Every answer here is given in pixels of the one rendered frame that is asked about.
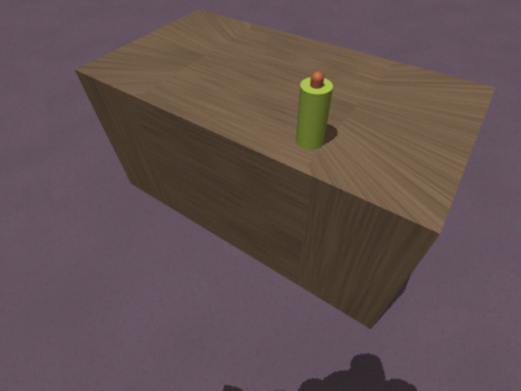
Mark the bottle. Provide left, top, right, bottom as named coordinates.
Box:
left=296, top=72, right=333, bottom=150

